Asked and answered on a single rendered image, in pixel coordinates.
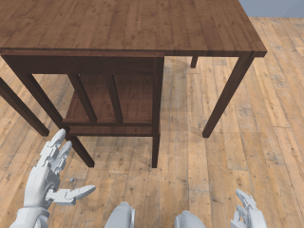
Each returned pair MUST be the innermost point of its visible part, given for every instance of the left robot thigh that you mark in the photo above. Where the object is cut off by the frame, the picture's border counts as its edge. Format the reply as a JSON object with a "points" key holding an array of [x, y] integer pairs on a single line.
{"points": [[123, 216]]}

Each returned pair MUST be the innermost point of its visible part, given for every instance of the robot left forearm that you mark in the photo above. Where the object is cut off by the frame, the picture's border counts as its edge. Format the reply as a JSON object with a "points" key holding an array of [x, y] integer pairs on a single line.
{"points": [[31, 217]]}

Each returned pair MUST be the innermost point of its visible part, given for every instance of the chair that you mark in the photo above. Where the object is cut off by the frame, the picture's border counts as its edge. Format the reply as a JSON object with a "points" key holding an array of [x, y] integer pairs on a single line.
{"points": [[116, 93]]}

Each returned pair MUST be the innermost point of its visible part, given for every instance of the robot left hand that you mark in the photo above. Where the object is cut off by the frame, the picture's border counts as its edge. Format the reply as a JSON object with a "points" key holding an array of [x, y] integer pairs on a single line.
{"points": [[46, 173]]}

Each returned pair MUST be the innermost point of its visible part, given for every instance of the robot right hand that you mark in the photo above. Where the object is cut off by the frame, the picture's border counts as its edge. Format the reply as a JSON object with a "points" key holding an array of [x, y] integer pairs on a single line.
{"points": [[252, 217]]}

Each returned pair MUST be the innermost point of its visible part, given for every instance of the robot thigh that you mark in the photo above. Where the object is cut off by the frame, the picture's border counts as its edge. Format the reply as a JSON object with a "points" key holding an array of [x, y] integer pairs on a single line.
{"points": [[186, 220], [123, 216]]}

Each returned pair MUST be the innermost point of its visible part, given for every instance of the right robot thigh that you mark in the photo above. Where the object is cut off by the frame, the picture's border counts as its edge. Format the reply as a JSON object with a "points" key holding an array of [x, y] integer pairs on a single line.
{"points": [[186, 220]]}

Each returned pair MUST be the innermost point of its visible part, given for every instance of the table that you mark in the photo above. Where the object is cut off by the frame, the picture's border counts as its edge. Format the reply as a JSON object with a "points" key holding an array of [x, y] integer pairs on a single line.
{"points": [[180, 28]]}

